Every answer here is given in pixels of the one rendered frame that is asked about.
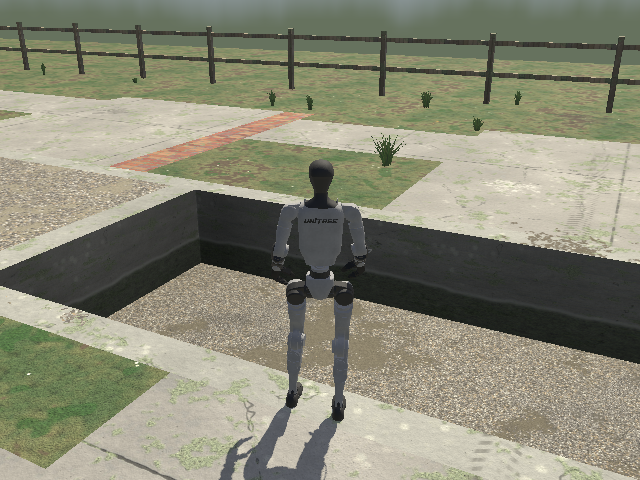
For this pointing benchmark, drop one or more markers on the robot left shin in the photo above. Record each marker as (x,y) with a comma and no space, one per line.
(294,360)

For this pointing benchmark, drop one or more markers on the left robot forearm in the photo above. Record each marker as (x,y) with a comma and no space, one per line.
(277,262)

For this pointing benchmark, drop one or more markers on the right robot upper arm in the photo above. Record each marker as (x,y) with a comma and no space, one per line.
(352,213)

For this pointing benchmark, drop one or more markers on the left robot upper arm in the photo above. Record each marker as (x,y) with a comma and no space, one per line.
(288,213)

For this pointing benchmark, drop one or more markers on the robot right hand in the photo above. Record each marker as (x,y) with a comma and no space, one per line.
(351,265)

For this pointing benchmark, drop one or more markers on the robot left thigh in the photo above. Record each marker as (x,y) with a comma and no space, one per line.
(296,300)

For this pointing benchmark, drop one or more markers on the robot left hand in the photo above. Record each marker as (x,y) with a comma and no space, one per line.
(277,278)

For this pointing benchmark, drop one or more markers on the right robot forearm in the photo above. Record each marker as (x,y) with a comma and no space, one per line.
(360,260)

